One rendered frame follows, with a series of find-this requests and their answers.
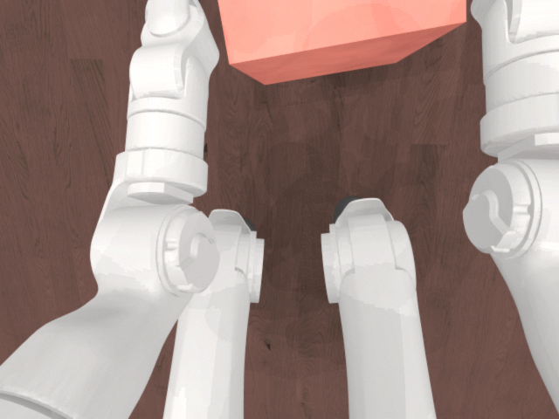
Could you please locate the robot right thigh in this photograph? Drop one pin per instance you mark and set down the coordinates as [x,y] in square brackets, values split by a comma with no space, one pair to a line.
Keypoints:
[386,364]

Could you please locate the robot right upper arm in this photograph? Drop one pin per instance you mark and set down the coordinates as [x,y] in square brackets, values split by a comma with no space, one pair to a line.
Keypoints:
[513,214]

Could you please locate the right robot foot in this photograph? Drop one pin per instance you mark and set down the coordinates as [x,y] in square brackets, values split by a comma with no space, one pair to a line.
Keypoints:
[341,205]

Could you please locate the robot left forearm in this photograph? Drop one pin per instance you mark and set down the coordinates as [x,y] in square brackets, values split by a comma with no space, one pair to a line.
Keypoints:
[163,162]

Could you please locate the robot right forearm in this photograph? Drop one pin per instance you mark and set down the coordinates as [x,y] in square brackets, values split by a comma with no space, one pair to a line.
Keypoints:
[520,53]

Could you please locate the carton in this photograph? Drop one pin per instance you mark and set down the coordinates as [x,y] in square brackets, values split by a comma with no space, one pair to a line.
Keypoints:
[275,41]

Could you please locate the robot left upper arm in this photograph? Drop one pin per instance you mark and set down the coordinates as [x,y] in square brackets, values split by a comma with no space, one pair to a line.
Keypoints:
[95,362]

